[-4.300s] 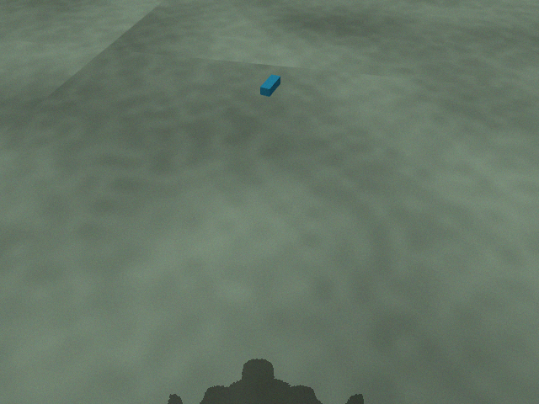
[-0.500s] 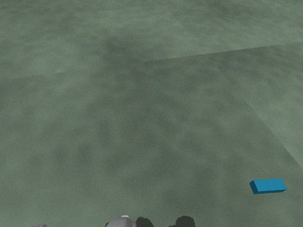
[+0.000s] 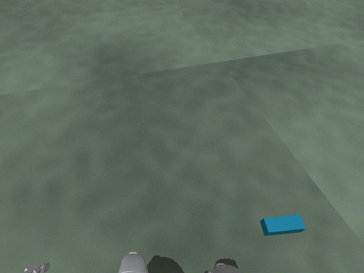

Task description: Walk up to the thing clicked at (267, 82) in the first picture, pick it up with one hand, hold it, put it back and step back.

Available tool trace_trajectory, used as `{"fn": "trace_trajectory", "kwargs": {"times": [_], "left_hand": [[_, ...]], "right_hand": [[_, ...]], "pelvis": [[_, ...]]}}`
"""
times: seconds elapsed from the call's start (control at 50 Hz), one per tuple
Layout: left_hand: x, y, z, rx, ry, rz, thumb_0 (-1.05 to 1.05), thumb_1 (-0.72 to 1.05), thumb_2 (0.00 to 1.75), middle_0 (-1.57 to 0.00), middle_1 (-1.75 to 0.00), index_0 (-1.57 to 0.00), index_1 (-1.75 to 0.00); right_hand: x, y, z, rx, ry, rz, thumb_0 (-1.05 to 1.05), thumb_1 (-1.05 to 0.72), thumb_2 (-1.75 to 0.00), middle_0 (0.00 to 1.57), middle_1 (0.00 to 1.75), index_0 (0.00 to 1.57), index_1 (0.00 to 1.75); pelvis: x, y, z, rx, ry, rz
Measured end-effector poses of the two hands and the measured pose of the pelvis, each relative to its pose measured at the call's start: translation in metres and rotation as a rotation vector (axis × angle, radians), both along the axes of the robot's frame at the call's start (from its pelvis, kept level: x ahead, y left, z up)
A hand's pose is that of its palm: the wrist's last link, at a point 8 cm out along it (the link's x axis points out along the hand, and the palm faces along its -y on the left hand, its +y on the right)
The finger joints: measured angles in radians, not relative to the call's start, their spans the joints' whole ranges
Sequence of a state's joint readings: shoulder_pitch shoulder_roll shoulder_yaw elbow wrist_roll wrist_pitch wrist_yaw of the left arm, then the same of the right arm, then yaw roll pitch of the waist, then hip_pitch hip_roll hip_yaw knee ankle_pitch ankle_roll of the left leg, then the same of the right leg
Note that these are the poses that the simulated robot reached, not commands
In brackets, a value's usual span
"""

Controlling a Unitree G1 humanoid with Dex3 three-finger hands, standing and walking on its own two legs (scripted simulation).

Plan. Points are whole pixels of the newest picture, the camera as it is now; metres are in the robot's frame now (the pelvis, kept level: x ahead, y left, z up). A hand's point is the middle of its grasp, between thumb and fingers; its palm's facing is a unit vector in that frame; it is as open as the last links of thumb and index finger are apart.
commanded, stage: walk up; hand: left
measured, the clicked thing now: (282, 225) +0.46 -0.54 -0.69
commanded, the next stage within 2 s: none
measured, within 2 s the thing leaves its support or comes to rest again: neither
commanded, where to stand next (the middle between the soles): +0.09 -0.78 m, yaw +7 degrees
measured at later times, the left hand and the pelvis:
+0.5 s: hand (146, 272) +0.15 +0.09 -0.13, palm faces -0.09 -0.93 -0.35, open 7.4 cm; pelvis +0.03 -0.20 +0.01, yaw +0 degrees
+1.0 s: hand out of the picture +0.15 -0.12 -0.14, palm faces -0.05 -0.95 -0.32, open 7.4 cm; pelvis +0.05 -0.40 +0.02, yaw +2 degrees
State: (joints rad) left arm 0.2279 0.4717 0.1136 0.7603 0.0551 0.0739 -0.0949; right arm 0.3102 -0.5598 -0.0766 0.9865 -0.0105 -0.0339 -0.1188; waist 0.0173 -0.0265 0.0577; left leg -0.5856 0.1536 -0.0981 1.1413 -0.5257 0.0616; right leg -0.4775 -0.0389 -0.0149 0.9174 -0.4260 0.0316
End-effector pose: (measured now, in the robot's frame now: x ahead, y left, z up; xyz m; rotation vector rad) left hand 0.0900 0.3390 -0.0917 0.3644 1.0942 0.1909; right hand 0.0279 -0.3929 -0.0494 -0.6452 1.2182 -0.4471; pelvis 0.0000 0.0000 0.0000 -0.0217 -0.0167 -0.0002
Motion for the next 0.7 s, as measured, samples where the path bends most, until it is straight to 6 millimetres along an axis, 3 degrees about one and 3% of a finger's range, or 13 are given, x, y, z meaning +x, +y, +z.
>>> {"fn": "trace_trajectory", "kwargs": {"times": [0.14, 0.2, 0.26, 0.36, 0.46, 0.58, 0.64, 0.7], "left_hand": [[-0.021, -0.060, 0.006, -0.046, 0.077, 0.054, 0.00, 0.90, 0.90, -0.21, -0.30, -0.21, -0.30], [-0.015, -0.079, -0.005, -0.056, 0.085, 0.055, 0.00, 0.90, 0.90, -0.21, -0.30, -0.21, -0.30], [-0.004, -0.104, -0.009, -0.062, 0.104, 0.025, 0.00, 0.90, 0.90, -0.20, -0.30, -0.21, -0.30], [0.022, -0.143, -0.008, -0.078, 0.074, -0.019, 0.00, 0.90, 0.90, -0.20, -0.30, -0.21, -0.30], [0.049, -0.182, -0.006, -0.052, 0.040, -0.051, 0.00, 0.90, 0.90, -0.20, -0.30, -0.21, -0.30], [0.069, -0.245, -0.007, 0.021, -0.033, -0.056, 0.00, 0.90, 0.90, -0.20, -0.30, -0.21, -0.30], [0.057, -0.283, -0.004, 0.003, -0.028, -0.029, 0.00, 0.90, 0.90, -0.20, -0.30, -0.21, -0.30], [0.043, -0.314, 0.002, -0.028, 0.014, -0.010, 0.00, 0.90, 0.90, -0.20, -0.30, -0.21, -0.30]], "right_hand": [[0.045, 0.001, -0.001, 0.137, -0.035, 0.091, 0.01, -0.90, -0.90, 0.20, 0.30, 0.21, 0.30], [0.047, -0.004, -0.003, 0.149, -0.034, 0.123, 0.01, -0.90, -0.89, 0.21, 0.30, 0.21, 0.30], [0.041, -0.023, 0.004, 0.145, -0.043, 0.091, 0.01, -0.90, -0.89, 0.21, 0.30, 0.22, 0.30], [0.028, -0.078, 0.024, 0.088, -0.039, 0.057, 0.01, -0.89, -0.89, 0.21, 0.30, 0.22, 0.31], [0.017, -0.154, 0.033, 0.017, -0.020, 0.050, 0.01, -0.89, -0.89, 0.21, 0.30, 0.22, 0.31], [0.016, -0.259, 0.011, -0.036, 0.028, 0.027, 0.01, -0.89, -0.89, 0.21, 0.30, 0.22, 0.30], [0.029, -0.282, 0.000, -0.020, 0.034, -0.010, 0.01, -0.90, -0.90, 0.21, 0.30, 0.21, 0.30], [0.047, -0.284, -0.004, 0.045, 0.008, 0.012, 0.01, -0.90, -0.90, 0.20, 0.30, 0.21, 0.30]], "pelvis": [[0.020, -0.044, 0.023, 0.003, 0.005, 0.021], [0.027, -0.063, 0.018, 0.011, 0.004, 0.038], [0.028, -0.086, 0.022, 0.019, -0.008, 0.036], [0.030, -0.128, 0.025, 0.018, -0.013, 0.020], [0.031, -0.179, 0.017, 0.012, -0.011, 0.004], [0.036, -0.256, -0.009, -0.001, -0.005, 0.006], [0.037, -0.279, -0.004, 0.002, -0.011, 0.018], [0.041, -0.296, 0.008, 0.003, -0.008, 0.022]]}}
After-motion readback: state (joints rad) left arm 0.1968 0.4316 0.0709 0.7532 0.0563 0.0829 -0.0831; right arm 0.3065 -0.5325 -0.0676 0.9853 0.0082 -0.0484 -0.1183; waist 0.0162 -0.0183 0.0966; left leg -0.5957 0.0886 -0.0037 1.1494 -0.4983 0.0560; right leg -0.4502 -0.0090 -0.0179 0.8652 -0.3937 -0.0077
